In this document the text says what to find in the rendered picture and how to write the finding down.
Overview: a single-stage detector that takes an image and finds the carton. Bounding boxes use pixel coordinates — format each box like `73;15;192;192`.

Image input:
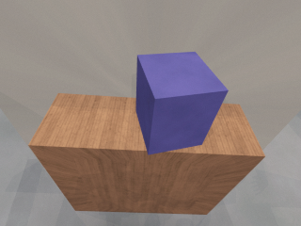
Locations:
135;52;228;155

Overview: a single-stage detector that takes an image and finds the pedestal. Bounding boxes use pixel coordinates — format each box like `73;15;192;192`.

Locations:
28;93;265;215

